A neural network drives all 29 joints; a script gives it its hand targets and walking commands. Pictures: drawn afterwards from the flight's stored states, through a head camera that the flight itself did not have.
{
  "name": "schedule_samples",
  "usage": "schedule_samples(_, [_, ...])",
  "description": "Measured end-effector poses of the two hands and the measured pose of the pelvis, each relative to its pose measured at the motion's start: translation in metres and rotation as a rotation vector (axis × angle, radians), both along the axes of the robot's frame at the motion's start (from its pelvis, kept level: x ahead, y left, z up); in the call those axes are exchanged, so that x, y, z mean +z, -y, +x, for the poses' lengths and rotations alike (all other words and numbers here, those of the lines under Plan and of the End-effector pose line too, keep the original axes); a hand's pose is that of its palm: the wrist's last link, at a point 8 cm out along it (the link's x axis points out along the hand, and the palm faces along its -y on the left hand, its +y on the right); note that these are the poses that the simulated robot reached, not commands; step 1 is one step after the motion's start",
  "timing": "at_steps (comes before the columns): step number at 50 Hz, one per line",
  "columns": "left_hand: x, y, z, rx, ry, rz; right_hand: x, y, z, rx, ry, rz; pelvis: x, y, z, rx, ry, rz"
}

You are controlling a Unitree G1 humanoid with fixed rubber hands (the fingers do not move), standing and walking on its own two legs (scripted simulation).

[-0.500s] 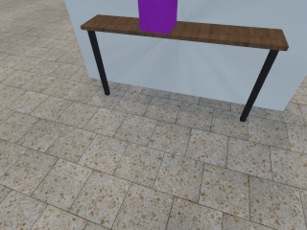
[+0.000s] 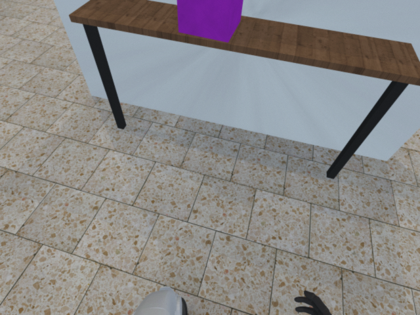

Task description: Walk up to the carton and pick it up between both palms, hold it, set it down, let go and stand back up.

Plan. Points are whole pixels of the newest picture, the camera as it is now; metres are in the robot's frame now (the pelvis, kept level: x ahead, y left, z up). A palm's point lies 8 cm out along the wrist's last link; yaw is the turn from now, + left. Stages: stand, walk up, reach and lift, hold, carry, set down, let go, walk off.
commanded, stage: walk up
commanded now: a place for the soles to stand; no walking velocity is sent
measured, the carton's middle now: out of the picture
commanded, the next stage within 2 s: none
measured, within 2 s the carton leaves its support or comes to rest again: neither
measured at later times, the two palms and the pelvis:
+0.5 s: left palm (151, 186) +0.42 +0.15 -0.09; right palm out of the picture +0.13 -0.26 -0.12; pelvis +0.26 -0.05 +0.01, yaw -6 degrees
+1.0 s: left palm (114, 177) +0.46 +0.26 -0.12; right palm (287, 147) +0.57 -0.23 -0.10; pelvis +0.50 +0.01 +0.01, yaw -2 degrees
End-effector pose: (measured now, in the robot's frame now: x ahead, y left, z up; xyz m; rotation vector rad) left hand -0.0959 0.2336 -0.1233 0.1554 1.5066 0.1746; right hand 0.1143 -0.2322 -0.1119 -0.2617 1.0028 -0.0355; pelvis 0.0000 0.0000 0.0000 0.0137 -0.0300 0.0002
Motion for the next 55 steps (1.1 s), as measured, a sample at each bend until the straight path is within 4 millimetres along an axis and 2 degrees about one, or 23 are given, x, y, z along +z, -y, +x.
schedule_samples(2, [0.006,-0.014,0.051,-0.051,0.056,0.012,0.004,0.001,0.001,-0.081,-0.018,0.004,0.007,-0.005,0.018,-0.023,0.009,-0.002])
schedule_samples(5, [0.026,-0.030,0.141,-0.147,0.191,0.034,0.018,0.007,-0.011,-0.166,-0.071,-0.008,0.025,-0.009,0.047,-0.054,0.014,-0.010])
schedule_samples(8, [0.045,-0.036,0.227,-0.221,0.331,0.047,0.027,0.012,-0.030,-0.226,-0.146,-0.021,0.037,-0.009,0.077,-0.069,0.012,-0.017])
schedule_samples(10, [0.053,-0.033,0.276,-0.251,0.403,0.044,0.031,0.013,-0.041,-0.261,-0.205,-0.024,0.041,-0.008,0.098,-0.070,0.009,-0.018])
schedule_samples(13, [0.059,-0.018,0.337,-0.286,0.474,0.018,0.032,0.013,-0.050,-0.301,-0.291,-0.016,0.043,-0.003,0.130,-0.075,0.005,-0.015])
schedule_samples(16, [0.057,0.007,0.390,-0.326,0.507,-0.020,0.030,0.012,-0.048,-0.328,-0.353,0.005,0.041,0.005,0.162,-0.085,0.006,-0.005])
schedule_samples(20, [0.049,0.049,0.454,-0.384,0.525,-0.058,0.019,0.013,-0.030,-0.349,-0.420,0.042,0.031,0.021,0.208,-0.102,0.006,0.010])
schedule_samples(23, [0.037,0.074,0.498,-0.395,0.563,-0.055,0.003,0.021,-0.009,-0.334,-0.483,0.064,0.015,0.038,0.245,-0.099,-0.002,0.013])
schedule_samples(25, [0.032,0.081,0.511,-0.365,0.565,-0.043,-0.004,0.028,0.014,-0.315,-0.507,0.070,0.010,0.045,0.262,-0.110,0.000,0.000])
schedule_samples(27, [0.034,0.079,0.511,-0.303,0.530,-0.028,-0.002,0.038,0.050,-0.295,-0.482,0.064,0.016,0.048,0.279,-0.113,0.004,0.001])
schedule_samples(34, [0.055,0.042,0.483,-0.176,0.357,0.054,0.023,0.070,0.209,-0.182,-0.234,0.018,0.043,0.047,0.342,-0.099,0.012,0.010])
schedule_samples(38, [0.055,0.023,0.476,-0.128,0.266,0.072,0.027,0.066,0.283,-0.137,-0.156,0.017,0.044,0.040,0.379,-0.083,0.006,-0.002])
schedule_samples(42, [0.045,0.010,0.486,-0.102,0.204,0.055,0.025,0.044,0.349,-0.080,-0.125,0.026,0.039,0.027,0.417,-0.061,0.002,-0.023])
schedule_samples(47, [0.018,-0.013,0.519,-0.089,0.137,0.019,0.018,0.010,0.430,-0.033,-0.079,0.003,0.021,0.001,0.476,-0.039,0.003,-0.043])
schedule_samples(49, [0.005,-0.023,0.539,-0.110,0.104,0.005,0.013,0.001,0.452,-0.050,-0.061,-0.012,0.012,-0.010,0.495,-0.029,0.011,-0.025])
schedule_samples(52, [0.008,-0.033,0.584,-0.130,0.122,-0.006,0.017,-0.008,0.460,-0.136,-0.076,-0.007,0.017,-0.020,0.518,-0.033,0.023,-0.031])
schedule_samples(55, [0.023,-0.039,0.645,-0.166,0.216,-0.008,0.028,-0.009,0.453,-0.185,-0.135,-0.022,0.031,-0.025,0.541,-0.038,0.021,-0.036])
